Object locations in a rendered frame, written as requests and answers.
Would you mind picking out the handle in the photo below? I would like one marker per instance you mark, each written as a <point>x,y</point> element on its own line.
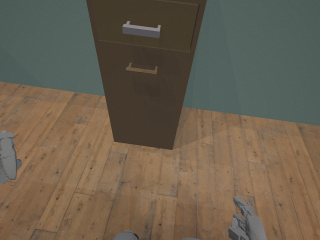
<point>141,30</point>
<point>141,72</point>

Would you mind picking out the robot left hand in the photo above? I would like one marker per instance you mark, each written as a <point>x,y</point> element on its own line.
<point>8,158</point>

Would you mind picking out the cabinet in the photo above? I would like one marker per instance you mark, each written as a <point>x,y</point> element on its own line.
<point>145,111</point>

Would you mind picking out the drawer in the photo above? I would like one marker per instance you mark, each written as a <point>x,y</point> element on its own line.
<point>177,20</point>

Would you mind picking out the robot right hand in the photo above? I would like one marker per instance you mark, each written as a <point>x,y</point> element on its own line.
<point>250,228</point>

